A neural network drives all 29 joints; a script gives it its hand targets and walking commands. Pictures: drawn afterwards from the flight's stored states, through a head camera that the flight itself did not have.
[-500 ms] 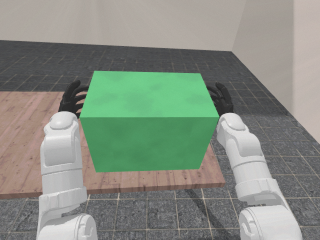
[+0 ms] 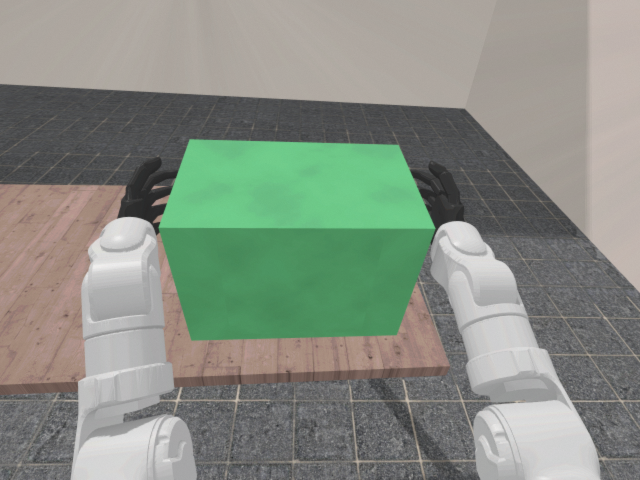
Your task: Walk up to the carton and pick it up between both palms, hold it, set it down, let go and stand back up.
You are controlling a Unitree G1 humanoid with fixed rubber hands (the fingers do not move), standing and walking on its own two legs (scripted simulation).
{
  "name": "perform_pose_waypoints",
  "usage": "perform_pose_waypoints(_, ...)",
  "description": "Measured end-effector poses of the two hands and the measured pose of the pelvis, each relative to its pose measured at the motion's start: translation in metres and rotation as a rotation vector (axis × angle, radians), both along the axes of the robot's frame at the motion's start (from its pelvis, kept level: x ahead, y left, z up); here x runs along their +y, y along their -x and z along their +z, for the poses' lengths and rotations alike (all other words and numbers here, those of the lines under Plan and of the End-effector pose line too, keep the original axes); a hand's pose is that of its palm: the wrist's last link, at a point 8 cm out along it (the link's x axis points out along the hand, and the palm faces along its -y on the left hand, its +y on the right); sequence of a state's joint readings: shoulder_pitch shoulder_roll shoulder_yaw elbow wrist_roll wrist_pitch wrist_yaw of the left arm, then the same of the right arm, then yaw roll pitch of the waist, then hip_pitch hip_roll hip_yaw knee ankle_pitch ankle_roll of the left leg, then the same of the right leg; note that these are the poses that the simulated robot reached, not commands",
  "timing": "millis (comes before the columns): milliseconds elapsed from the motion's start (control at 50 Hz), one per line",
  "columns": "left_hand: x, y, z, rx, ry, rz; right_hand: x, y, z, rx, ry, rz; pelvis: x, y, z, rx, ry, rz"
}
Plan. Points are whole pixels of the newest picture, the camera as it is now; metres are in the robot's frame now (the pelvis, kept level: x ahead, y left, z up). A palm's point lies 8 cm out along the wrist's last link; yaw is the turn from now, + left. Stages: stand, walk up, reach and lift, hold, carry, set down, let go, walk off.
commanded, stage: hold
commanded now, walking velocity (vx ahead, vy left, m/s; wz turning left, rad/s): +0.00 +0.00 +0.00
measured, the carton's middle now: (296, 240) +0.39 +0.02 +0.16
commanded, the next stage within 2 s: none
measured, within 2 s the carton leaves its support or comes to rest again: neither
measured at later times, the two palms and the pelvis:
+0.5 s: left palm (141, 227) +0.35 +0.20 +0.21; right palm (444, 226) +0.36 -0.16 +0.20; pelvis +0.00 +0.00 +0.00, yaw +0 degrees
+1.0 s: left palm (149, 226) +0.35 +0.19 +0.21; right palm (453, 223) +0.36 -0.17 +0.21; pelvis +0.00 +0.00 +0.00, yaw -1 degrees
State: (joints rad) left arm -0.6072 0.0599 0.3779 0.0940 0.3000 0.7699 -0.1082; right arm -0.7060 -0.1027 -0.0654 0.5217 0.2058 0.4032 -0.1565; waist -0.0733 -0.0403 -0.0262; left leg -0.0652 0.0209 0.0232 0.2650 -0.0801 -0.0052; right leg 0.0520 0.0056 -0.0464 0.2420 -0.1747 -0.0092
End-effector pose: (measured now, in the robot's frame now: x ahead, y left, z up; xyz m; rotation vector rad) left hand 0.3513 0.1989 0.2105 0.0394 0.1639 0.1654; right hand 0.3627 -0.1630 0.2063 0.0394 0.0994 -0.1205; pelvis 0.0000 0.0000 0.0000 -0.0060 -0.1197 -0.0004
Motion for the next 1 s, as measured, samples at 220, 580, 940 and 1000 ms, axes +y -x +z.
perform_pose_waypoints(220, 0.001, -0.001, -0.003, 0.001, -0.003, -0.004, 0.001, -0.001, -0.002, 0.001, 0.001, -0.002, 0.002, -0.002, 0.000, 0.001, 0.002, 0.001)
perform_pose_waypoints(580, -0.002, -0.001, -0.004, 0.002, -0.006, 0.002, -0.002, -0.002, -0.004, 0.001, 0.000, 0.004, 0.001, -0.004, 0.000, 0.002, 0.000, 0.001)
perform_pose_waypoints(940, -0.010, -0.001, -0.003, -0.005, 0.002, -0.014, -0.010, 0.003, 0.003, -0.006, 0.013, -0.011, -0.003, -0.004, 0.000, 0.001, -0.002, -0.014)
perform_pose_waypoints(1000, -0.010, -0.001, -0.003, -0.005, 0.001, -0.013, -0.010, 0.003, 0.004, -0.006, 0.014, -0.010, -0.003, -0.003, 0.000, 0.002, -0.002, -0.015)
